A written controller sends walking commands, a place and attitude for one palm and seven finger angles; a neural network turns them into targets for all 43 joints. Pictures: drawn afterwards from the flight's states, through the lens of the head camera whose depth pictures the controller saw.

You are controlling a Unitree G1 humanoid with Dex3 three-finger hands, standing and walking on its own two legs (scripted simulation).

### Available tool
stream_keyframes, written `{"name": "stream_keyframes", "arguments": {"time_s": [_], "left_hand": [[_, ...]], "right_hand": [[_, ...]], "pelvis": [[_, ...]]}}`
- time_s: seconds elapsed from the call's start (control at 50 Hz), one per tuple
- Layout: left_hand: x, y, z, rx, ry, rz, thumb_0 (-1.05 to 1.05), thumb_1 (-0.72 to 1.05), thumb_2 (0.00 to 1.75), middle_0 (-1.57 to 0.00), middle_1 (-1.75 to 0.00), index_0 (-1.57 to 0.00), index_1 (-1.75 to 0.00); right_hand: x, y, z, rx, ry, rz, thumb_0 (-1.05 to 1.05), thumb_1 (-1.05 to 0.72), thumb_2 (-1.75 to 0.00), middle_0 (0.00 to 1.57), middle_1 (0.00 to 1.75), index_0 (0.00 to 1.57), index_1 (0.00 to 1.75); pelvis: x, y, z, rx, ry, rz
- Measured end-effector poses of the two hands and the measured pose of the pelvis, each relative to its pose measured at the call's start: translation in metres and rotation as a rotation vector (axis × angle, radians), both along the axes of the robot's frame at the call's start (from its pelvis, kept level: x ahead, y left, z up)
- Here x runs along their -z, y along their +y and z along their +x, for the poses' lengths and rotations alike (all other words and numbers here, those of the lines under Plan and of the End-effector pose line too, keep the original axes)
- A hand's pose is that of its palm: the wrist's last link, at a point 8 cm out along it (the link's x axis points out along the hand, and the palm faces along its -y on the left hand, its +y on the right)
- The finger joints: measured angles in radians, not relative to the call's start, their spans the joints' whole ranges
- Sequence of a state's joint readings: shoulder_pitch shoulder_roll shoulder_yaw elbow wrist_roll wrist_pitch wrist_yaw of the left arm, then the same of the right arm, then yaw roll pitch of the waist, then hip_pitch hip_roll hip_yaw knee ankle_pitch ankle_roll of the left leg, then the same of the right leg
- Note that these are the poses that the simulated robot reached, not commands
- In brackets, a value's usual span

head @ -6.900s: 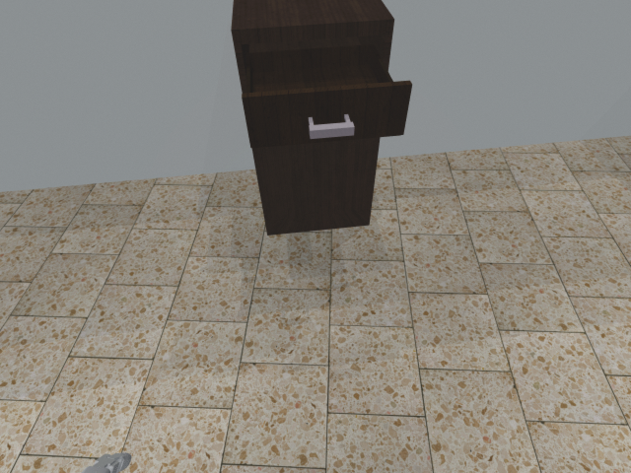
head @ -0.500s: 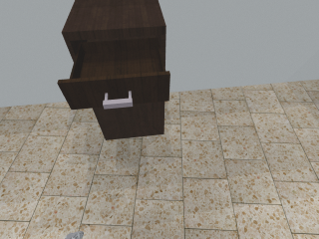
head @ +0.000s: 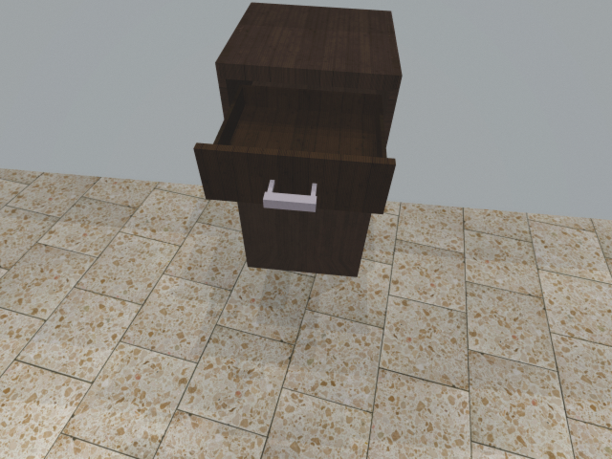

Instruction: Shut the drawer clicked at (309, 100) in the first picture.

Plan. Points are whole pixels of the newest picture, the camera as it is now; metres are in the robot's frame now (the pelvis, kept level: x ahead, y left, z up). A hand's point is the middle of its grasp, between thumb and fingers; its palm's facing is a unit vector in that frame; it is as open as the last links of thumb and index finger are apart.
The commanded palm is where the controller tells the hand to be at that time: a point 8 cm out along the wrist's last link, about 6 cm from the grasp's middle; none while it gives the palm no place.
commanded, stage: take the last steps up to it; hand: left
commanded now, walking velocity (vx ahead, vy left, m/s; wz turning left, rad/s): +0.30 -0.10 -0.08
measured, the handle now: (291, 194) +0.61 +0.10 -0.04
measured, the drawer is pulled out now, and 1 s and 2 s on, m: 0.29 0.29 0.29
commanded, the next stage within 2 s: come to a stop and stand still in 0.82 s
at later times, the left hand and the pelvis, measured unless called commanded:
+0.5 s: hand (241, 390) +0.26 +0.14 -0.18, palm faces -0.10 -0.98 -0.19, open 7.4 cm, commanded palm none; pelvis +0.13 -0.04 -0.02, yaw -3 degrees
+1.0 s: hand (279, 411) +0.23 +0.07 -0.18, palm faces +0.08 -0.99 -0.15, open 7.3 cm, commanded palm none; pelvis +0.26 -0.09 +0.00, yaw -2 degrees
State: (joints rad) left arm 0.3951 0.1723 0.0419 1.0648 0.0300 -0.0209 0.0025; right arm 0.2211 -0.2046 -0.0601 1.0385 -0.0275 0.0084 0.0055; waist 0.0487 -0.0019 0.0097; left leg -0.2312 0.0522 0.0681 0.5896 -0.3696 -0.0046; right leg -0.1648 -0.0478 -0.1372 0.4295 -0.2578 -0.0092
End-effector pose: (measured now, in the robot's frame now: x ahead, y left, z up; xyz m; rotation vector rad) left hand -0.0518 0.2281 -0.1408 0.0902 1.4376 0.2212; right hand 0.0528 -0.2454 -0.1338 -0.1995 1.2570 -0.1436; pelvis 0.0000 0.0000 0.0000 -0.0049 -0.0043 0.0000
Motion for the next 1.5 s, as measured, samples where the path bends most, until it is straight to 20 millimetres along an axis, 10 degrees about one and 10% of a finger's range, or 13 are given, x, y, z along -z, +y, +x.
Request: {"name": "stream_keyframes", "arguments": {"time_s": [0.08,0.16,0.4,0.56,0.82,1.02,1.24,1.5], "left_hand": [[0.015,0.01,-0.021,-0.001,0.124,-0.049,0.0,0.91,0.9,-0.2,-0.3,-0.2,-0.3],[0.013,0.016,0.006,0.026,0.126,-0.073,0.01,0.91,0.9,-0.2,-0.3,-0.19,-0.3],[0.009,-0.003,0.206,0.17,-0.134,-0.035,0.0,0.91,0.9,-0.2,-0.3,-0.19,-0.3],[0.01,-0.059,0.342,0.253,-0.338,0.026,0.0,0.91,0.9,-0.2,-0.3,-0.19,-0.3],[-0.007,-0.09,0.323,0.139,-0.198,0.042,-0.01,0.95,0.9,-0.2,-0.3,-0.2,-0.3],[0.013,-0.111,0.27,0.014,0.01,-0.057,0.0,0.92,0.9,-0.2,-0.3,-0.2,-0.3],[0.012,-0.111,0.278,0.034,0.082,-0.088,0.0,0.91,0.9,-0.2,-0.3,-0.2,-0.3],[-0.001,-0.071,0.336,0.13,-0.077,0.032,0.0,0.91,0.9,-0.2,-0.3,-0.19,-0.3]], "right_hand": [[-0.002,0.024,0.017,0.006,-0.069,-0.012,0.0,-0.91,-0.9,0.2,0.3,0.2,0.3],[-0.009,0.033,0.002,0.059,-0.037,-0.028,0.0,-0.93,-0.89,0.21,0.3,0.2,0.3],[0.0,0.037,-0.068,0.213,0.291,0.039,0.0,-0.91,-0.89,0.21,0.3,0.2,0.3],[0.03,0.0,-0.045,0.274,0.432,0.113,0.0,-0.9,-0.89,0.21,0.3,0.2,0.3],[0.013,-0.078,0.201,0.106,-0.031,0.055,0.0,-0.91,-0.9,0.2,0.3,0.19,0.3],[0.0,-0.062,0.307,-0.007,-0.133,0.039,0.0,-0.91,-0.9,0.2,0.3,0.19,0.3],[0.002,-0.037,0.302,0.052,-0.077,0.04,-0.02,-0.93,-0.89,0.21,0.3,0.2,0.3],[0.013,-0.053,0.21,0.126,0.097,0.039,-0.01,-0.92,-0.9,0.2,0.3,0.2,0.3]], "pelvis": [[0.007,0.014,0.012,0.021,-0.013,-0.007],[0.0,0.019,0.028,0.022,-0.023,-0.013],[0.003,-0.006,0.093,0.05,-0.021,0.007],[0.031,-0.058,0.156,0.054,-0.024,0.015],[0.002,-0.094,0.22,0.035,-0.014,-0.004],[0.004,-0.088,0.267,0.035,-0.025,-0.028],[0.001,-0.072,0.277,0.053,-0.03,0.005],[-0.001,-0.074,0.264,0.059,-0.021,0.011]]}}
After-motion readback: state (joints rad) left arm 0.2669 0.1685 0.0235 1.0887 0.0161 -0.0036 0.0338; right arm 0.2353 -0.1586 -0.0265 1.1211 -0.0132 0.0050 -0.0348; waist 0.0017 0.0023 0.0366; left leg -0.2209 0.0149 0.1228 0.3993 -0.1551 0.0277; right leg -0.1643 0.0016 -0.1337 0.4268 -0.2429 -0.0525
